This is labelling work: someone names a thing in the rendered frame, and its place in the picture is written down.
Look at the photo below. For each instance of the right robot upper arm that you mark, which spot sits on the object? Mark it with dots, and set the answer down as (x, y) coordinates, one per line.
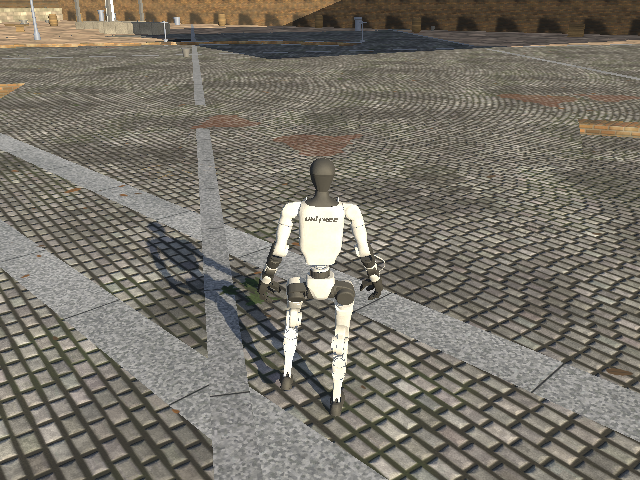
(352, 212)

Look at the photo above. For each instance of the right robot hand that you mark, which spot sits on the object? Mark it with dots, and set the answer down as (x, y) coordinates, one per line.
(371, 285)

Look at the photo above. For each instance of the left robot hand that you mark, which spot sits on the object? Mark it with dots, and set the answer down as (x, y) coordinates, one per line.
(262, 288)

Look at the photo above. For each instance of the left robot upper arm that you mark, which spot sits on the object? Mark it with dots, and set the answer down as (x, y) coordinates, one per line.
(289, 211)

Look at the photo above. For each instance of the robot right forearm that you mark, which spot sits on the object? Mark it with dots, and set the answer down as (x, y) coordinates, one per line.
(370, 265)

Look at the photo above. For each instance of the left robot shin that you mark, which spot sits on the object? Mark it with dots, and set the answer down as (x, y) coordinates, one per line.
(289, 344)

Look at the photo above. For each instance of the robot left forearm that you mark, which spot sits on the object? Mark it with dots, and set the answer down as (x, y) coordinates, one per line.
(271, 266)

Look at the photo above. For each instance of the robot torso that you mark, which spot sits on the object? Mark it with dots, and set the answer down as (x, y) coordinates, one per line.
(320, 240)

